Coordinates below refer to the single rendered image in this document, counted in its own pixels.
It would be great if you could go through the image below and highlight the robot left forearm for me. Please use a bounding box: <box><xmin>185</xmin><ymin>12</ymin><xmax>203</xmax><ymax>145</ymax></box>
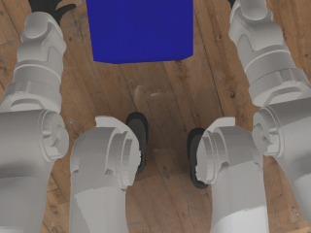
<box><xmin>0</xmin><ymin>12</ymin><xmax>67</xmax><ymax>114</ymax></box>

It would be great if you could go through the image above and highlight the carton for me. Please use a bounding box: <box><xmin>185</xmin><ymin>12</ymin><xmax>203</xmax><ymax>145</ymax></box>
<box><xmin>86</xmin><ymin>0</ymin><xmax>193</xmax><ymax>64</ymax></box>

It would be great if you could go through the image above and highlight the robot right forearm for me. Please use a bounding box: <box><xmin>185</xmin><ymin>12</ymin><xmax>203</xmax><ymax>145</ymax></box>
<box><xmin>228</xmin><ymin>0</ymin><xmax>311</xmax><ymax>107</ymax></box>

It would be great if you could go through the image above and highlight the robot left foot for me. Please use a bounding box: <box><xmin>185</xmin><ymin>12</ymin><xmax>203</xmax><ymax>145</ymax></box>
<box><xmin>125</xmin><ymin>112</ymin><xmax>149</xmax><ymax>175</ymax></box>

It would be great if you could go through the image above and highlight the robot left thigh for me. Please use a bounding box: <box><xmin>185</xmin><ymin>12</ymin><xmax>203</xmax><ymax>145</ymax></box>
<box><xmin>69</xmin><ymin>126</ymin><xmax>138</xmax><ymax>233</ymax></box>

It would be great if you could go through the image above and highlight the left robot hand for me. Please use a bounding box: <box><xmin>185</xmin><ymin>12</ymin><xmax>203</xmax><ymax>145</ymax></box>
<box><xmin>28</xmin><ymin>0</ymin><xmax>77</xmax><ymax>26</ymax></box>

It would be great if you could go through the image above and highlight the robot left upper arm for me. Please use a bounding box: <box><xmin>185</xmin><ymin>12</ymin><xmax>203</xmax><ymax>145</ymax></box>
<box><xmin>0</xmin><ymin>109</ymin><xmax>69</xmax><ymax>233</ymax></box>

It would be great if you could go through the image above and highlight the robot right upper arm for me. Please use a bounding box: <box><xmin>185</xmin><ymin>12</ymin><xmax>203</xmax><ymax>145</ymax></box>
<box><xmin>252</xmin><ymin>97</ymin><xmax>311</xmax><ymax>227</ymax></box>

